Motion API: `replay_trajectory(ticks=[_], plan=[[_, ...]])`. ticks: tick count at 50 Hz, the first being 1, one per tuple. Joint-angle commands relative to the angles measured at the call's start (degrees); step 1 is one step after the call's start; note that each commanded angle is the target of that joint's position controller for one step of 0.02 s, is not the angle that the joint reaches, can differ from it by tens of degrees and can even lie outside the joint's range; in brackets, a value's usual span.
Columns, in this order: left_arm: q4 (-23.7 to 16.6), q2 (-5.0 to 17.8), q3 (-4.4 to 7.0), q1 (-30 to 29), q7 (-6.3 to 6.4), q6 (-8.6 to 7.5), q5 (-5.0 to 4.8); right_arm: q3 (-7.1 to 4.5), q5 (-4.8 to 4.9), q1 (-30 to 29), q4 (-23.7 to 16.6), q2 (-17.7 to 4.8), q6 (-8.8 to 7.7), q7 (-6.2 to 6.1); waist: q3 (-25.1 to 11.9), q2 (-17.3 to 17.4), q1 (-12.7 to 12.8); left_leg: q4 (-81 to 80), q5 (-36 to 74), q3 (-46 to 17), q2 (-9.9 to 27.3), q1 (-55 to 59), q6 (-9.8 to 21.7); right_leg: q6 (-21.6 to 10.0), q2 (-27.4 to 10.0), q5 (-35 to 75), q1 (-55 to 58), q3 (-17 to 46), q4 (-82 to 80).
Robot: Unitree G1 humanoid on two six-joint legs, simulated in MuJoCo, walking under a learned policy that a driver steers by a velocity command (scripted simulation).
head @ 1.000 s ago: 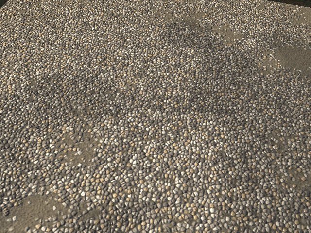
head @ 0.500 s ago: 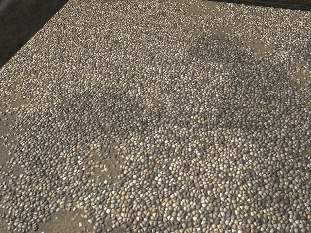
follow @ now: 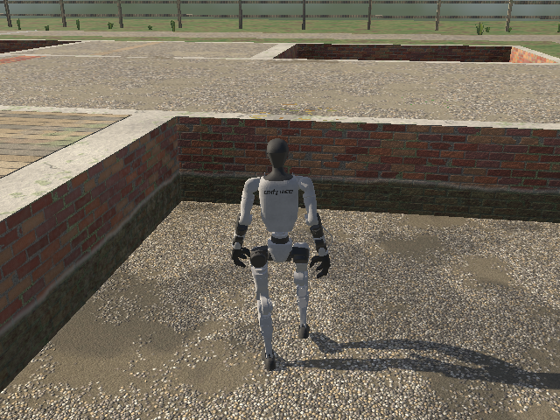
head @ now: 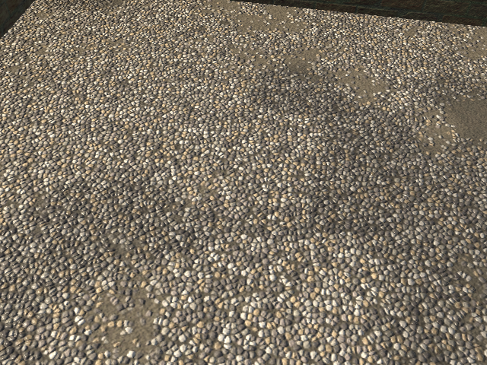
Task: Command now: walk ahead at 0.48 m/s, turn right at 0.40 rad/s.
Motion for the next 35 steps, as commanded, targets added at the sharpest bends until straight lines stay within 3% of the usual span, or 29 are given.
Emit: replay_trajectory(ticks=[1, 4, 6, 8, 9, 10, 11, 12, 13, 14, 16, 17, 19, 21, 23, 27, 31, 33, 35], plan=[[-5.27, 0.37, -0.73, -7.02, -0.56, -0.57, 0.11, -0.8, 0.17, 0.79, -1.84, -6.12, -1.01, -0.49, 5.31, 6.02, -0.03, -4.89, 25.77, -2.42, 14.99, -3.56, 2.17, 0.31, 0.2, 5.55, -1.69, -3.41, -8.47], [-7.77, -0.01, -1.38, -11.99, -0.87, -0.61, 0.15, -0.83, 0.25, 3.52, -0.25, -7.05, -0.8, -1.19, 6.11, 5.97, -1.15, -3.59, 32.86, 0.21, 16.1, 0.13, 1.8, -1.25, 1.3, 5.62, 1.08, -7.47, -16.78], [-8.13, 0.87, -1.15, -11.12, -0.68, -0.59, 0.23, -1.0, 0.19, 3.71, 0.3, -8.29, -0.42, -1.66, 4.51, 6.69, -0.09, 1.19, 46.95, 2.09, 16.76, 3.97, 1.15, -3.32, 3.77, 2.37, 4.86, -9.61, -19.65], [-7.04, 2.39, -0.46, -6.03, -0.15, -0.43, 0.36, -1.46, -0.01, 2.99, 0.44, -10.03, 0.27, -2.3, 0.7, 8.81, 2.45, 10.64, 63.31, 3.53, 17.53, 7.38, 0.72, -6.01, 7.28, -3.5, 10.64, -11.49, -19.64], [-5.73, 3.63, 0.17, -0.87, 0.08, -0.52, 0.39, -1.77, -0.29, 2.2, 0.15, -10.95, 0.88, -2.39, -2.33, 9.4, 4.74, 18.95, 66.03, 3.79, 17.98, 7.25, 1.02, -7.59, 8.85, -6.39, 15.99, -11.37, -20.36], [-3.84, 5.36, 1.13, 5.62, 0.38, -0.84, 0.63, -2.0, -0.28, 1.57, -0.42, -11.68, 1.36, -2.16, -6.07, 8.94, 7.43, 29.63, 60.66, 3.6, 17.99, 4.2, 1.23, -9.29, 9.96, -7.3, 24.48, -9.87, -23.46], [-1.93, 8.51, 2.61, 13.18, 1.11, -1.03, 1.29, -2.14, -0.03, -0.1, -1.72, -11.92, 1.43, -1.65, -9.82, 5.45, 11.55, 45.62, 45.44, 4.25, 16.28, -5.95, 0.3, -12.04, 5.71, -10.09, 36.9, -2.64, -27.83], [-2.5, 14.41, 4.08, 12.35, 1.84, -0.84, 1.46, -0.9, 0.17, 3.47, -4.73, -4.45, 1.22, -0.43, -14.28, -7.65, 6.03, 66.26, -11.78, 2.3, 6.61, -29.73, -2.15, -19.6, -12.19, -6.1, 54.68, 24.17, -27.28], [-3.0, 15.17, 4.3, 13.86, 1.79, -0.04, -0.28, -1.52, 0.71, -2.62, -7.81, -8.18, 0.55, 0.1, -17.63, -4.33, 8.19, 75.99, -16.66, -9.98, 0.59, -41.74, -2.68, -24.48, -16.02, -12.11, 58.3, 44.0, -37.49], [-2.96, 13.14, 3.83, 10.09, 2.39, 0.17, -0.73, -1.42, 0.68, -8.17, -9.52, -9.02, -0.37, 0.43, -7.85, 0.4, 7.13, 72.75, -9.17, -12.79, 5.48, -47.34, -2.09, -21.44, -14.96, -11.39, 51.63, 34.66, -40.48], [-3.46, 8.33, 2.62, 4.72, 2.63, -0.43, -0.99, -1.45, 0.34, -7.71, -8.99, -9.08, -0.66, 0.25, -0.74, 6.59, 1.95, 62.56, -3.46, -12.32, 9.04, -40.27, -2.73, -16.38, -10.05, 2.17, 37.02, 23.7, -42.37], [-3.64, 7.29, 2.18, 3.84, 2.89, -0.95, -1.35, -1.35, -0.76, -6.61, -9.1, -8.68, 0.53, 0.24, -0.53, 6.36, 0.21, 59.89, -3.6, -12.47, 9.71, -36.22, -3.87, -15.54, -7.78, 7.73, 32.62, 20.02, -42.73], [-3.49, 7.53, 1.89, 4.63, 2.85, -2.25, -1.79, -1.16, -1.76, -5.76, -9.44, -7.48, 2.7, 0.68, -1.16, 4.98, -1.19, 55.5, -4.27, -11.76, 10.15, -33.33, -5.54, -14.73, -4.89, 13.91, 29.45, 15.83, -42.96], [-3.2, 9.4, 2.26, 6.74, 2.76, -2.79, -1.78, -0.97, -1.82, -8.61, -10.93, -6.99, 3.75, 1.03, -0.43, 3.42, -0.81, 50.82, -1.37, -10.36, 10.21, -34.75, -6.8, -13.86, -3.06, 15.53, 27.92, 13.92, -43.52], [-3.07, 9.85, 2.35, 9.39, 2.71, -2.69, -1.76, -0.89, -1.69, -14.09, -13.14, -7.29, 4.1, 1.19, 0.78, 1.76, 0.95, 45.42, 3.62, -9.58, 10.18, -37.79, -7.62, -12.25, -1.92, 14.88, 28.45, 13.86, -44.04], [-2.92, 9.92, 2.33, 14.24, 2.75, -2.32, -1.69, -0.51, -1.26, -22.1, -16.13, -7.54, 4.12, 1.55, 0.58, -0.35, 4.39, 35.27, 11.35, -9.43, 8.62, -41.18, -7.57, -9.52, -1.17, 16.39, 34.48, 14.59, -42.47], [-2.23, 8.99, 1.69, 17.93, 3.34, -2.43, -1.09, 0.33, -0.94, -28.38, -18.36, -7.08, 3.35, 2.14, 1.33, -1.14, 7.11, 26.46, 14.01, -8.06, 6.78, -40.63, -5.71, -8.81, -2.41, 20.84, 40.38, 14.66, -40.94], [-1.98, 9.08, 1.43, 17.8, 3.87, -2.36, -0.72, 0.5, -0.78, -28.17, -18.72, -7.17, 2.61, 2.03, 1.94, -1.36, 6.47, 21.78, 13.22, -7.61, 4.96, -36.28, -3.97, -7.43, -2.82, 30.11, 41.44, 13.79, -37.76], [-2.24, 10.2, 1.45, 15.63, 4.25, -2.71, -0.61, -0.17, -0.96, -20.61, -16.41, -9.19, 1.66, 1.39, -0.73, -2.86, 3.0, 18.24, 11.1, -7.6, 1.94, -25.23, -1.69, -4.59, -2.48, 42.11, 40.98, 13.53, -31.66]])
